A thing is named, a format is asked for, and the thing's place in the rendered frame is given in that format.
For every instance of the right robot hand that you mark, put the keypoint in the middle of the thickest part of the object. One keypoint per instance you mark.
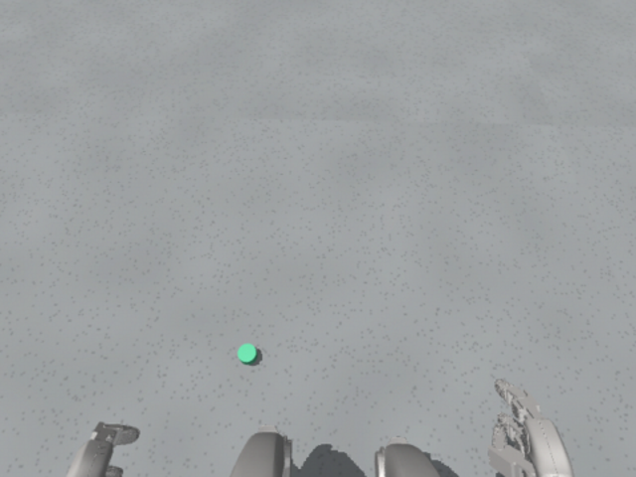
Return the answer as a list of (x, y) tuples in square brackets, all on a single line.
[(539, 450)]

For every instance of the tin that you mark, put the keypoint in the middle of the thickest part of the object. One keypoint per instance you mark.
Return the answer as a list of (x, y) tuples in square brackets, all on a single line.
[(247, 354)]

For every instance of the left robot hand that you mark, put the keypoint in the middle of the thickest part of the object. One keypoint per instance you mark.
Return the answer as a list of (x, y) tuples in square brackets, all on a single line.
[(93, 458)]

